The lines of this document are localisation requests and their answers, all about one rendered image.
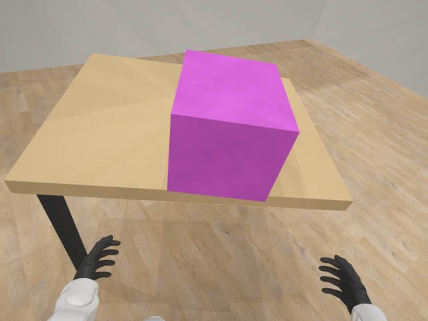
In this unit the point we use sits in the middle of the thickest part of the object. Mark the robot right forearm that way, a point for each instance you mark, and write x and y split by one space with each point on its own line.
367 312

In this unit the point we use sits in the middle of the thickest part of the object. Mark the robot left forearm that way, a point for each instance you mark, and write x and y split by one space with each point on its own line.
78 301

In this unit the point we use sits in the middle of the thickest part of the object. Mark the carton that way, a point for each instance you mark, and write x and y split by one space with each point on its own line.
232 127

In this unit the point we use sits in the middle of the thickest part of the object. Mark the right robot hand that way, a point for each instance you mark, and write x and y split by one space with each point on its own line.
352 291

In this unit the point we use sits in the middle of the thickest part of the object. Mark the table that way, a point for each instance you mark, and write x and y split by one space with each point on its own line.
108 137

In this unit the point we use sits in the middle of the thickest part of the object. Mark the left robot hand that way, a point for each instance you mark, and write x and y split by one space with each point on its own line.
91 262

